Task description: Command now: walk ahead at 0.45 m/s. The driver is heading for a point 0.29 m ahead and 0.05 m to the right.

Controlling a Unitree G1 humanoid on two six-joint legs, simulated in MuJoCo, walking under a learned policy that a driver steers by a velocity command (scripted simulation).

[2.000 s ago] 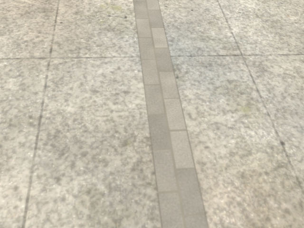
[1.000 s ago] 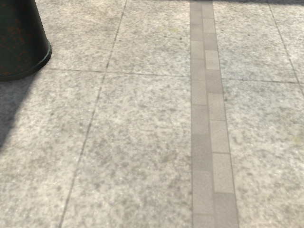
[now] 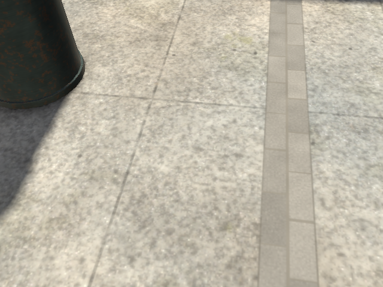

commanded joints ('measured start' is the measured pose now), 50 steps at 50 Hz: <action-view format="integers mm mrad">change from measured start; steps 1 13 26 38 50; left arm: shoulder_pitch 44 -79 -273 -329 -344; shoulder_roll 185 154 145 154 139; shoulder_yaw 36 48 54 57 58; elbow -24 -118 -188 -136 -83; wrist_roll -13 -12 18 2 0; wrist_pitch -5 -8 73 50 71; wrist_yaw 10 15 30 18 21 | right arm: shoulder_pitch -178 78 95 181 193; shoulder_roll -38 -70 -104 -88 -77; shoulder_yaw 4 -11 4 12 11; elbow -113 21 134 195 244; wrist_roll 6 -37 -24 -30 -30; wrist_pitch -19 -32 17 61 80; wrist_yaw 15 16 -21 -51 -60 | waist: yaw -15 -84 -63 -113 -110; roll -131 -2 14 -73 -36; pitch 147 -91 -53 -78 -42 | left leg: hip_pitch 3 492 309 430 449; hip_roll -29 176 81 -42 -36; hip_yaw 17 -203 -99 -8 -5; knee -98 -378 -384 -253 -249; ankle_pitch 49 503 -83 -51 -58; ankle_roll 19 249 170 24 11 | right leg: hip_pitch -107 -602 -289 -256 -267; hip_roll -261 -126 -93 -109 -86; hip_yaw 105 89 32 77 56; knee -60 1100 330 317 313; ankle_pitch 362 -123 196 458 401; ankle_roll -127 48 50 -8 -12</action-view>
